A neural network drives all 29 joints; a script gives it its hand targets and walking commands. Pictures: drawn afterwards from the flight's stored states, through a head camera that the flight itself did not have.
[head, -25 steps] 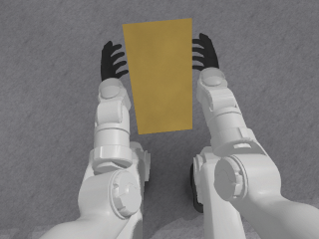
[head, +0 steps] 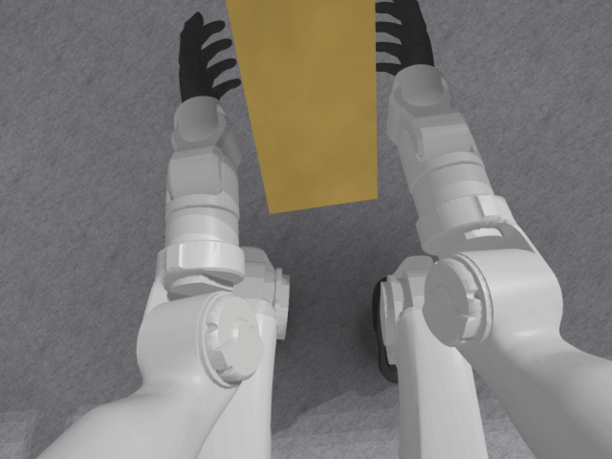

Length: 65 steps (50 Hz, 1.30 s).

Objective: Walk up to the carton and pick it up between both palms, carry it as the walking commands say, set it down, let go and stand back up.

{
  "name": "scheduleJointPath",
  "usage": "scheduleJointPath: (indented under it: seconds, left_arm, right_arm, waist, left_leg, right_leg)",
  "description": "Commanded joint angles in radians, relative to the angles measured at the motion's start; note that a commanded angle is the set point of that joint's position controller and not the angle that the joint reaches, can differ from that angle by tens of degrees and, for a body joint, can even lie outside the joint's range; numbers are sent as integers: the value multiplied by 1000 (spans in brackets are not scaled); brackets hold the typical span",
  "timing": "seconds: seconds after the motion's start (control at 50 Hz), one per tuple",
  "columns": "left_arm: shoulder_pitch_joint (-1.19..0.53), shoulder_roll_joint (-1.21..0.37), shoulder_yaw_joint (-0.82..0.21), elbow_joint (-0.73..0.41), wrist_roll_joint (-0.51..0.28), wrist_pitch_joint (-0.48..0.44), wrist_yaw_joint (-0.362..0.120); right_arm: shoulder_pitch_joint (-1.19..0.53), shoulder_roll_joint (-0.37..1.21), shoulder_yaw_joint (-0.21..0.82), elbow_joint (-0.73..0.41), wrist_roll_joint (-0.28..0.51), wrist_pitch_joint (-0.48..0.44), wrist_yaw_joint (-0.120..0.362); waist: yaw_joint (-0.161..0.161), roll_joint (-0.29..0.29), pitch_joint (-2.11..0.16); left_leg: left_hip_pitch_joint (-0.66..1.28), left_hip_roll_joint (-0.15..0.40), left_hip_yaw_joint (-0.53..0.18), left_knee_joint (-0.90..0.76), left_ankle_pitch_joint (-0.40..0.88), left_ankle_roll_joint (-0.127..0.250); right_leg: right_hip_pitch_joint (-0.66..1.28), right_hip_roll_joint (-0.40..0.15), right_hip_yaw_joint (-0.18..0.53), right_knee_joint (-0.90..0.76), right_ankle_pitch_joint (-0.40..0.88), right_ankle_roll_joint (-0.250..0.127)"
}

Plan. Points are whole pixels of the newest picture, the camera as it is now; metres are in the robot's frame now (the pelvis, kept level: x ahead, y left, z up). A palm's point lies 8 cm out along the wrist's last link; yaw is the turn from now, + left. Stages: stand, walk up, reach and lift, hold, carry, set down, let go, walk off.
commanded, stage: set down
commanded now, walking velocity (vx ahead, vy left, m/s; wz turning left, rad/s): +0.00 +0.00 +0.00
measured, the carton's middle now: (305, 86) +0.54 +0.05 -0.22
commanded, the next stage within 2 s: none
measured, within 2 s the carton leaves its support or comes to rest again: neither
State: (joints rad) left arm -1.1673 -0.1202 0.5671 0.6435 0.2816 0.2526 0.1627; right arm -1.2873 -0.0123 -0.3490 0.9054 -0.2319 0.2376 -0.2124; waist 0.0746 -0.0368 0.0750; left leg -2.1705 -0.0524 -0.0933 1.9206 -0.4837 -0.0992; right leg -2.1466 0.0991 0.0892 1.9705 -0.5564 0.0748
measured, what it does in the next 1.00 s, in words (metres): stands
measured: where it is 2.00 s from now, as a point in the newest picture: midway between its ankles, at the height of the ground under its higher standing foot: (323, 338)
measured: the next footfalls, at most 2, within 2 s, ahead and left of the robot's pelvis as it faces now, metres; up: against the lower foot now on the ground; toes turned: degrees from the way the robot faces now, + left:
none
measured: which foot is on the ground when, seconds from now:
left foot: down 0.00-1.00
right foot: down 0.00-1.00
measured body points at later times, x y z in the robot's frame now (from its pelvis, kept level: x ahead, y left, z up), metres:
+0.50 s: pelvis +0.00 +0.00 -0.04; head +0.36 +0.01 +0.23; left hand +0.53 +0.18 -0.18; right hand +0.57 -0.06 -0.19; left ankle +0.13 +0.15 -0.40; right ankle +0.11 -0.13 -0.40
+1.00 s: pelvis +0.01 +0.00 -0.05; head +0.38 +0.00 +0.21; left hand +0.55 +0.18 -0.20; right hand +0.58 -0.06 -0.21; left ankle +0.13 +0.15 -0.40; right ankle +0.11 -0.13 -0.40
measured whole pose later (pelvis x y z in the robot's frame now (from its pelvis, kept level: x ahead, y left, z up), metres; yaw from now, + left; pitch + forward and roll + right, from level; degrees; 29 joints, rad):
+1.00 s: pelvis +0.01 +0.00 -0.05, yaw +1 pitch +43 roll +2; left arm -1.37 0.04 0.62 0.82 0.25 0.20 0.04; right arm -1.47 -0.07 -0.40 0.98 -0.29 0.17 -0.08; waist 0.08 0.01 0.21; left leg -2.30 -0.07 -0.08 2.08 -0.53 -0.11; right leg -2.27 0.11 0.11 2.14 -0.62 0.09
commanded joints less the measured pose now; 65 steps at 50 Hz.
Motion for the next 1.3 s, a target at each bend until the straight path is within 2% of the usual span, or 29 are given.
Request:
scheduleJointPath:
  seconds: [0.0,0.28,0.34,0.52,0.62,0.7,1.28]
  left_arm:
    - [-621,-839,-507,108,-110,-7,-267]
    - [-685,-778,-516,116,-144,-21,-281]
    - [-668,-784,-495,149,-150,-23,-287]
    - [-630,-707,-372,274,-100,-13,-326]
    - [-606,-697,-349,303,-96,-10,-335]
    - [-592,-689,-337,308,-99,-12,-342]
    - [-448,-533,-239,392,-47,-28,-330]
  right_arm:
    - [-584,932,381,-1,108,-49,261]
    - [-664,864,407,9,163,-69,268]
    - [-696,846,413,4,172,-76,270]
    - [-599,725,269,130,79,-70,288]
    - [-564,698,242,148,50,-62,296]
    - [-530,693,235,159,28,-55,302]
    - [-363,570,141,229,-79,-53,316]
  waist:
    - [43,-33,-1129]
    - [52,-37,-1093]
    - [51,-47,-1060]
    - [-1,-33,-832]
    - [-20,-21,-803]
    - [-31,-45,-773]
    - [-42,-50,-671]
  left_leg:
    - [648,-137,221,-126,209,39]
    - [619,-127,228,-35,243,37]
    - [609,-127,226,-17,255,41]
    - [462,-121,215,8,179,49]
    - [439,-118,214,19,171,49]
    - [409,-118,210,25,181,50]
    - [330,-111,199,32,190,42]
  right_leg:
    - [510,133,-178,-173,172,-33]
    - [464,125,-184,-85,193,-32]
    - [441,123,-187,-71,194,-33]
    - [345,106,-178,-59,144,-49]
    - [334,97,-178,-53,140,-55]
    - [331,93,-179,-50,159,-55]
    - [266,73,-157,-51,182,-51]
